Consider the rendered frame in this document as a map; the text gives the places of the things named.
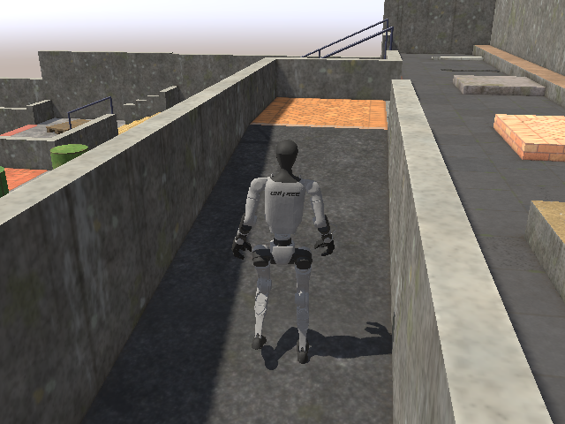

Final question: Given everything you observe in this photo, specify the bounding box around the robot left upper arm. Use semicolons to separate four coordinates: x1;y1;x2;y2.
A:
243;178;267;226

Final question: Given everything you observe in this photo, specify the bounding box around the left robot forearm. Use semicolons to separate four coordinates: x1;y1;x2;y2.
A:
235;213;252;245

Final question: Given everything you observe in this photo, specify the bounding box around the robot right upper arm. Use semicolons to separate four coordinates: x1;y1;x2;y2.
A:
304;179;327;228

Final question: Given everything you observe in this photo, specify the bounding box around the robot left hand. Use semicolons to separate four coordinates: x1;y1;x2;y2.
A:
231;239;252;260

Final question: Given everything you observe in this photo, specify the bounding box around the right robot forearm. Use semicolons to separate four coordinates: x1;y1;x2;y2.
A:
318;215;333;243

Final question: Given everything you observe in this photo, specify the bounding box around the robot right hand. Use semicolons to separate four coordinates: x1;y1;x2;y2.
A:
314;239;335;256

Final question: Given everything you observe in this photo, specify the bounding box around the robot left thigh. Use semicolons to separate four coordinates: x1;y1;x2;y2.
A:
252;245;272;293

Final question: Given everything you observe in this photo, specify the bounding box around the robot torso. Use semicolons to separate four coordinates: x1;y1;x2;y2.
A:
264;173;305;265

